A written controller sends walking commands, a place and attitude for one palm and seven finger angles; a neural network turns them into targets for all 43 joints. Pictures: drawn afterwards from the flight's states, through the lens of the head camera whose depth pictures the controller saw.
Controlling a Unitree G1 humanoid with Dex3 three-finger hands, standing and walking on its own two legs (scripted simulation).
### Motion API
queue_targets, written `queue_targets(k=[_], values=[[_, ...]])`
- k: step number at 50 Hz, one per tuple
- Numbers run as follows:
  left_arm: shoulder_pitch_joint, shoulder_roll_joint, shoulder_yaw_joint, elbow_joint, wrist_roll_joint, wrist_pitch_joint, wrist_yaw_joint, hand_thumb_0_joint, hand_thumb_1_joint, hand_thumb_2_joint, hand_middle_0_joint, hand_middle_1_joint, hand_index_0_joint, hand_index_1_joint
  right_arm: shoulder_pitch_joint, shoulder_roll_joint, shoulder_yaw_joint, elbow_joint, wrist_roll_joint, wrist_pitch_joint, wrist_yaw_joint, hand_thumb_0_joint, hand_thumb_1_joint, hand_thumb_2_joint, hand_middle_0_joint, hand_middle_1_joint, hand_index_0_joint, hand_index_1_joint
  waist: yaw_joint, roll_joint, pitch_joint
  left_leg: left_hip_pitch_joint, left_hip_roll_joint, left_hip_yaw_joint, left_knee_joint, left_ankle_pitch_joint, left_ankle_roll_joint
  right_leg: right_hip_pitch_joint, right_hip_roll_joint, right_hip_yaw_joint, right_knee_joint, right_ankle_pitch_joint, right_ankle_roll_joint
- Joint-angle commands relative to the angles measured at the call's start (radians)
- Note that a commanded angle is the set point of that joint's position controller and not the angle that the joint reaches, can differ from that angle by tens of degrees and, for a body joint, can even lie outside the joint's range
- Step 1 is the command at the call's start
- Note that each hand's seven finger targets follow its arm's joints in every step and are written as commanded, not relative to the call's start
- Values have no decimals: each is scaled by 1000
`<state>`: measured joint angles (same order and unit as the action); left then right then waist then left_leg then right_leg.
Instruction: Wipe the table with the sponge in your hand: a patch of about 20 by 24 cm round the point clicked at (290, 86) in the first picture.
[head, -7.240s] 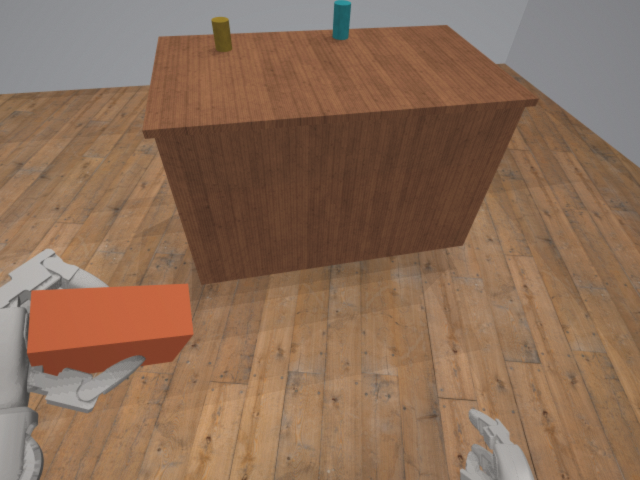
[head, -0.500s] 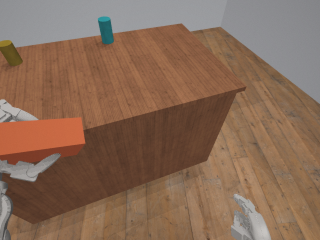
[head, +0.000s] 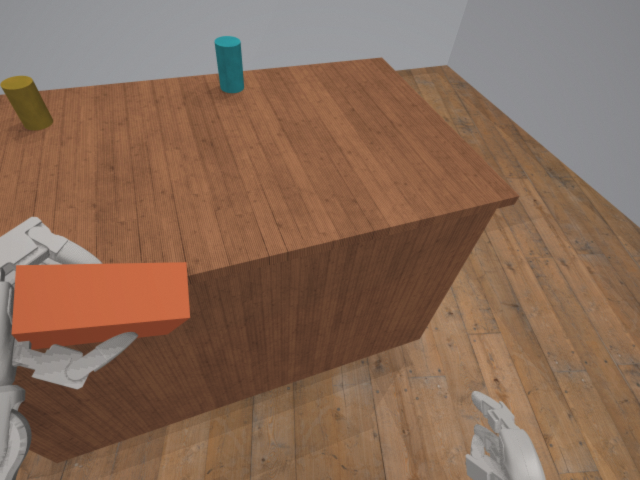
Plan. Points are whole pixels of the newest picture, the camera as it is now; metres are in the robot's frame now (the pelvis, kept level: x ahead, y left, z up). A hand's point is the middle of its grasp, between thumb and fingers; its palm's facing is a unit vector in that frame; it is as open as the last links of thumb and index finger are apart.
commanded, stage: shuffle to correct the standing spot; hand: left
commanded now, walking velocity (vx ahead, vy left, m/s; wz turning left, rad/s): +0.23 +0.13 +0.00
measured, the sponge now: (130, 304) +0.24 +0.21 +0.15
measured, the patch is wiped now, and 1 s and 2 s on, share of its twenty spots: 0.00 0.00 0.00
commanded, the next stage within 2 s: come to a stop and stand still in 0.68 s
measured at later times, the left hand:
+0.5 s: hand (43, 205) +0.32 +0.32 +0.18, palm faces +0.41 -0.80 -0.44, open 9.6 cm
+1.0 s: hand (35, 156) +0.39 +0.36 +0.19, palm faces +0.39 -0.84 -0.37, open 9.6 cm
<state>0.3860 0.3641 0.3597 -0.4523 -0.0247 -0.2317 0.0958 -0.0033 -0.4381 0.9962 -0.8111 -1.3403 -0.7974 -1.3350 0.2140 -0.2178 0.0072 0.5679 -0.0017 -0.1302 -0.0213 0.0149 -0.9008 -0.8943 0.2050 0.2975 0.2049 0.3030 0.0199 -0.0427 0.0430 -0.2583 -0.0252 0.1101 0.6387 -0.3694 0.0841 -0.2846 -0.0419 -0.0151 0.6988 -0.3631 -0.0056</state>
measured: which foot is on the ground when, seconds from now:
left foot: down 0.00-0.16, up 0.18-0.38, down 0.40-0.60, up 0.62-0.82, down 0.84-1.00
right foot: up 0.00-0.12, down 0.14-0.40, up 0.42-0.58, down 0.60-0.84, up 0.86-1.00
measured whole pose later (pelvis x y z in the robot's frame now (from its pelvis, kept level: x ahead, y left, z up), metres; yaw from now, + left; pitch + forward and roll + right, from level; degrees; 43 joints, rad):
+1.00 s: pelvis +0.16 +0.12 +0.00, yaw +1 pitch -2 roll +0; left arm 0.39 0.40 0.39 -0.55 -0.03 -0.20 0.13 0.00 -0.44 1.00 -0.81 -1.34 -0.80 -1.34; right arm 0.15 -0.14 0.01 0.61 0.00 -0.15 -0.02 0.01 -0.90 -0.89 0.20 0.30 0.20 0.30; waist 0.00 -0.08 0.10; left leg -0.31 0.01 0.06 0.57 -0.22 0.01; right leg -0.36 0.00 -0.02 0.86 -0.45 0.00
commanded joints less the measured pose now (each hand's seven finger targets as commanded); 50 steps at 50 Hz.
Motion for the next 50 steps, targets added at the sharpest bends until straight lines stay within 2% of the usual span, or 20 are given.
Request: queue_targets(k=[1,5,6,7,8,10,13,17,19,20,22,28,29,31,34,36,40,42,43,50], values=[[-84,183,135,-281,-17,-84,31,0,100,1300,-1200,-1600,-1200,-1600,-37,-112,-50,-159,-7,-69,10,0,-900,-900,200,300,200,300,-31,224,-134,368,267,-347,-206,700,57,-291,28,-72,130,-130,-22],[4,163,129,-228,-21,-70,34,0,100,1300,-1200,-1600,-1200,-1600,-74,-122,-43,-168,4,-55,22,0,-900,-900,200,300,200,300,7,164,-147,-7,169,-148,-25,595,-19,181,36,-125,-203,146,-47],[20,188,148,-214,-17,-74,35,0,100,1300,-1200,-1600,-1200,-1600,-80,-118,-45,-167,7,-46,21,0,-900,-900,200,300,200,300,24,33,-196,-223,108,-85,195,448,-34,418,-61,24,-233,255,-99],[19,217,172,-197,-29,-74,36,0,100,1300,-1200,-1600,-1200,-1600,-73,-114,-61,-173,9,-43,20,0,-900,-900,200,300,200,300,21,-199,-216,-424,-6,-16,506,142,-61,487,-304,410,-314,298,-230],[32,203,180,-172,-46,-78,30,0,100,1300,-1200,-1600,-1200,-1600,-63,-146,-81,-171,7,-44,26,0,-900,-900,200,300,200,300,14,-151,-169,-492,9,-135,666,-115,-70,391,-425,593,-382,224,-300],[6,208,181,-247,-44,-89,26,0,100,1300,-1200,-1600,-1200,-1600,-71,-126,-65,-144,9,-17,35,0,-900,-900,200,300,200,300,7,-52,-22,-544,117,-254,705,-122,-78,213,-410,500,-403,118,-277],[-101,216,154,-346,-16,-104,35,0,100,1300,-1200,-1600,-1200,-1600,-92,-93,-42,-119,2,-7,24,0,-900,-900,200,300,200,300,-13,-12,-68,-318,159,-164,390,4,-78,84,-296,173,-351,282,-181],[-108,208,146,-339,-7,-82,48,0,100,1300,-1200,-1600,-1200,-1600,-72,-70,-52,-111,-4,-51,-11,0,-900,-900,200,300,200,300,-10,46,-116,131,7,64,-70,161,-78,-39,-130,-6,-202,87,-83],[-119,202,156,-383,-10,-90,50,0,100,1300,-1200,-1600,-1200,-1600,-45,-116,-72,-124,8,-68,-23,0,-900,-900,200,300,200,300,-28,364,-187,304,200,-292,-204,220,31,-200,12,-108,241,-10,2],[-151,211,163,-382,-6,-100,50,0,100,1300,-1200,-1600,-1200,-1600,-49,-116,-77,-138,8,-75,-14,0,-900,-900,200,300,200,300,-23,389,-204,293,315,-506,-269,386,133,-275,69,-67,450,-239,8],[-92,237,200,-286,-12,-94,38,0,100,1300,-1200,-1600,-1200,-1600,-52,-114,-89,-121,6,-71,-8,0,-900,-900,200,300,200,300,-26,286,-189,174,348,-530,-265,296,195,-301,-4,18,506,-228,4],[70,205,188,-294,-25,-75,40,0,100,1300,-1200,-1600,-1200,-1600,-74,-104,-49,-118,19,-76,4,0,-900,-900,200,300,200,300,1,228,-180,-123,209,-198,-144,112,56,120,39,-88,-116,13,-1],[66,199,176,-270,-20,-72,43,0,100,1300,-1200,-1600,-1200,-1600,-67,-91,-41,-117,14,-69,-1,0,-900,-900,200,300,200,300,-5,130,-171,-244,153,-155,-33,12,12,237,-3,-8,-251,27,-23],[20,233,204,-199,-25,-53,46,0,100,1300,-1200,-1600,-1200,-1600,-75,-90,-44,-123,5,-54,-1,0,-900,-900,200,300,200,300,11,-245,-90,-507,13,-71,459,-142,-75,245,-356,598,-467,-79,-204],[-38,195,162,-217,-26,-63,47,0,100,1300,-1200,-1600,-1200,-1600,-82,-96,-41,-88,14,-47,4,0,-900,-900,200,300,200,300,-9,-89,-55,-527,98,-166,517,-61,-90,269,-336,404,-347,329,-240],[-60,183,143,-202,-7,-76,55,0,100,1300,-1200,-1600,-1200,-1600,-90,-76,-27,-84,9,-41,-3,0,-900,-900,200,300,200,300,-4,-77,-77,-347,106,-128,270,-24,-72,187,-255,213,-262,510,-171],[-146,159,89,-291,-8,-80,59,0,100,1300,-1200,-1600,-1200,-1600,-90,-81,-48,-89,5,-73,-27,0,-900,-900,200,300,200,300,-26,48,-165,184,9,-2,-166,229,-50,0,-100,16,-49,289,-66],[-176,176,97,-345,-8,-85,63,0,100,1300,-1200,-1600,-1200,-1600,-77,-117,-66,-115,11,-68,-22,0,-900,-900,200,300,200,300,-21,336,-208,308,323,-483,-282,495,111,-226,49,-21,326,-169,10],[-142,210,128,-272,-10,-75,62,0,100,1300,-1200,-1600,-1200,-1600,-101,-93,-59,-105,8,-70,-22,0,-900,-900,200,300,200,300,-19,269,-179,262,368,-584,-310,558,171,-261,55,34,422,-227,14],[47,194,147,-396,-25,-44,53,0,100,1300,-1200,-1600,-1200,-1600,-86,-90,-37,-118,-1,-73,3,0,-900,-900,200,300,200,300,-13,307,-192,54,260,-239,-269,543,4,63,40,-43,-102,14,1]])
